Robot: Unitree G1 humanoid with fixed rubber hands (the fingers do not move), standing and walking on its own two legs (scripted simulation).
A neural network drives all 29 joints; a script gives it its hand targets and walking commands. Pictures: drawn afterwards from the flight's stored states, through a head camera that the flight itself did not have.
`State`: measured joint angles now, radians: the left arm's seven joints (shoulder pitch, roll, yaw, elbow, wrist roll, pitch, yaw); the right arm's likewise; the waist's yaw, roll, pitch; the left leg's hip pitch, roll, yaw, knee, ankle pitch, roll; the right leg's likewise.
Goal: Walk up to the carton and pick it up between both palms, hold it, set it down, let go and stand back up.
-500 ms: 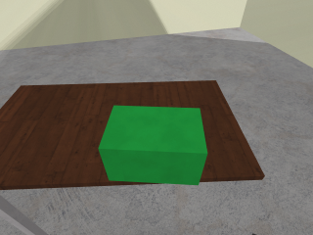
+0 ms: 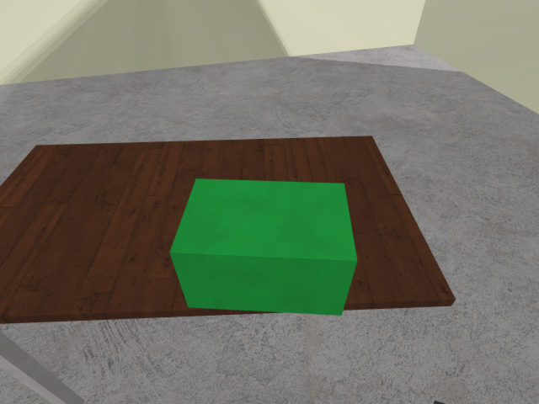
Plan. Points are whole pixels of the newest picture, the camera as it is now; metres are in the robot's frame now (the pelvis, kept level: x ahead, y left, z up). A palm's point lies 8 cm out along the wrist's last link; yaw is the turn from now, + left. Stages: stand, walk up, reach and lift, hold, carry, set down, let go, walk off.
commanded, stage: stand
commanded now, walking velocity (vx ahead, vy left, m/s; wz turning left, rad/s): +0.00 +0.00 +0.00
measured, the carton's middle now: (266, 245) +0.42 +0.01 +0.00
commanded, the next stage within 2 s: none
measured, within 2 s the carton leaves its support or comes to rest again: neither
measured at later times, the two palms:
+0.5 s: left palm out of the picture +0.08 +0.28 -0.11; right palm out of the picture +0.11 -0.27 -0.10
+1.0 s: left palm out of the picture +0.08 +0.28 -0.11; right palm out of the picture +0.11 -0.27 -0.10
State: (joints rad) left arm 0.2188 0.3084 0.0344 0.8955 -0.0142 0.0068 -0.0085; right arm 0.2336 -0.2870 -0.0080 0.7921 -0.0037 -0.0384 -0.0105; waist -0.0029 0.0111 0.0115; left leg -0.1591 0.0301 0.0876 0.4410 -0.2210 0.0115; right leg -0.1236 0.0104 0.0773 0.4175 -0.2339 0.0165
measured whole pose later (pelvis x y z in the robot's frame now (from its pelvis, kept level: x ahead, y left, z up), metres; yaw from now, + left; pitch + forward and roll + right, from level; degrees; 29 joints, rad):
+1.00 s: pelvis +0.00 +0.00 +0.00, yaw +0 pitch -4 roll +0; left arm 0.19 0.31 0.03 0.93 -0.01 0.01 -0.01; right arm 0.19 -0.29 -0.01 0.83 0.00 -0.04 -0.01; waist 0.00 0.02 0.05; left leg -0.16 0.03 0.09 0.44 -0.22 0.01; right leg -0.12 0.01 0.08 0.42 -0.23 0.02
